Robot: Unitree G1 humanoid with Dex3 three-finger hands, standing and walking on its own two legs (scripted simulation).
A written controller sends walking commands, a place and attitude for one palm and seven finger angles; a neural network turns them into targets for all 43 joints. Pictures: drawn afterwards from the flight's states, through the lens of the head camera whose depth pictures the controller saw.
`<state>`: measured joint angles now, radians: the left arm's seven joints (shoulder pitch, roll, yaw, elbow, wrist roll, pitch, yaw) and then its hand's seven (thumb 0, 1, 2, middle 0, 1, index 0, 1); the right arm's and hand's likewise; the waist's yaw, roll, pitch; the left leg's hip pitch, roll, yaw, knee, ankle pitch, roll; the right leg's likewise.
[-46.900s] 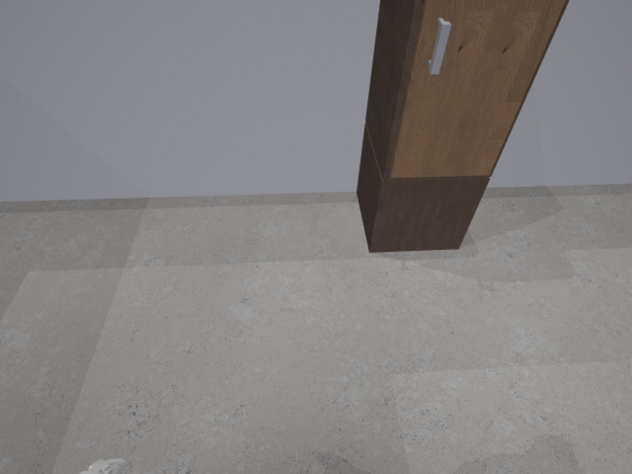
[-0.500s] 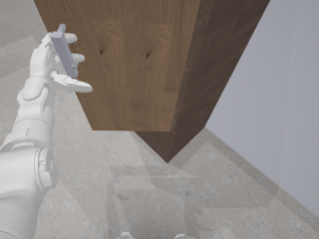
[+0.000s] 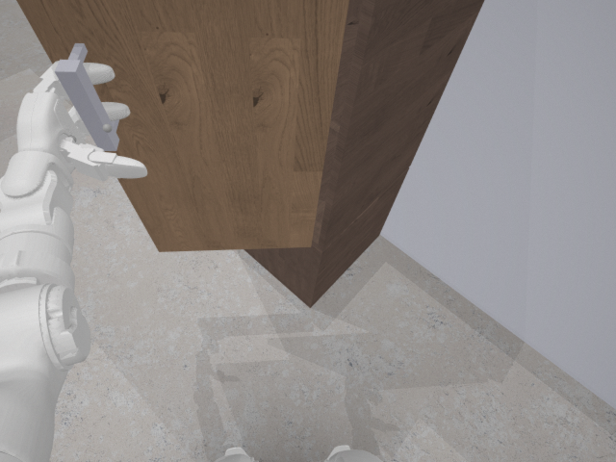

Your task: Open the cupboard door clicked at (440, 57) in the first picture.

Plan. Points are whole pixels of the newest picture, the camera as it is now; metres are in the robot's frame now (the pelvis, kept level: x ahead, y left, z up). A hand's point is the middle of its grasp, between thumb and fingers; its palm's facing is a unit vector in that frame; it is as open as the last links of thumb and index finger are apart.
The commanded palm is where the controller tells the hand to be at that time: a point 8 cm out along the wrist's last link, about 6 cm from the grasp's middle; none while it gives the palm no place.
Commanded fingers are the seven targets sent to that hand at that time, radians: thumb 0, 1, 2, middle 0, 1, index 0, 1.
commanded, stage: close the thumb around the handle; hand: left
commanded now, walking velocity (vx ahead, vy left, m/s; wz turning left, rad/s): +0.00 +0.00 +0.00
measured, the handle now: (94, 99) +0.55 +0.23 +0.13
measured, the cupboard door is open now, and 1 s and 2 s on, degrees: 46 46 59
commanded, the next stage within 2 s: pull the door open along its arc in 0.80 s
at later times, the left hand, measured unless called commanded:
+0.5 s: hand (102, 130) +0.50 +0.21 +0.13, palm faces +0.01 -1.00 +0.01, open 9.5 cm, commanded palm +0.48 +0.26 +0.13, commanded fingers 0.00 0.68 0.80 -0.38 -1.33 -0.38 -1.33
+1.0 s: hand (104, 129) +0.50 +0.21 +0.13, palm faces +0.02 -1.00 +0.01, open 5.7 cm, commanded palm +0.47 +0.25 +0.13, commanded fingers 0.00 0.90 0.90 -0.40 -1.35 -0.40 -1.35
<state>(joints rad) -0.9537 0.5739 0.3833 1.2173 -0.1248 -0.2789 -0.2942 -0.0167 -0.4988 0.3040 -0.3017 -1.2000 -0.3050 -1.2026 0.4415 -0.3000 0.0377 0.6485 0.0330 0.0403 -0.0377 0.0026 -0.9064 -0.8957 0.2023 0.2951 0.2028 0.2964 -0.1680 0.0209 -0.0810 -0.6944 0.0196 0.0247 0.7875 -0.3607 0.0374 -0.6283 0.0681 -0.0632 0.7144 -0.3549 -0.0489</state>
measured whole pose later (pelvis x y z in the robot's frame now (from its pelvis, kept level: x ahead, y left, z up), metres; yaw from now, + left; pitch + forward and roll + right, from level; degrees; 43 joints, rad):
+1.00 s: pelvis +0.00 +0.01 +0.00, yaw +0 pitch +15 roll -3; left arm -0.96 0.54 0.36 1.21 -0.12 -0.29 -0.26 0.00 0.72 0.82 -0.36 -1.35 -0.37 -1.34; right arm 0.43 -0.28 0.04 0.65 0.02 0.04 -0.03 0.00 -0.91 -0.90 0.20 0.30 0.20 0.30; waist -0.16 0.03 -0.09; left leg -0.70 0.01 0.03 0.80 -0.37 0.05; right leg -0.63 0.06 -0.06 0.73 -0.36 -0.04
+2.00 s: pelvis -0.01 -0.01 +0.01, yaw +1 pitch +10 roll -1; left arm -0.69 0.22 0.31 0.87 -0.06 -0.24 0.35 -0.01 0.76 0.82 -0.35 -1.35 -0.35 -1.35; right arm 0.40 -0.25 0.00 0.72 -0.02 0.02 0.00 0.01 -0.91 -0.90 0.20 0.29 0.20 0.30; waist -0.09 0.04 -0.09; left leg -0.57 0.01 0.02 0.73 -0.32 0.02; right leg -0.52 0.06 -0.07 0.69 -0.34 -0.07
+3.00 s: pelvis +0.00 -0.03 +0.02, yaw +4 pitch +0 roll +1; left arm 0.03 -0.08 -0.18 -0.07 0.02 0.13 0.52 0.01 0.43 0.70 -0.36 -1.30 -0.36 -1.30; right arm 0.19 -0.19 0.04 0.62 -0.03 0.13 -0.02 0.01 -0.91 -0.90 0.20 0.29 0.20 0.30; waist 0.01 0.04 -0.05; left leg -0.32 -0.02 -0.02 0.64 -0.32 0.00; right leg -0.27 0.04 -0.10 0.63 -0.37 -0.08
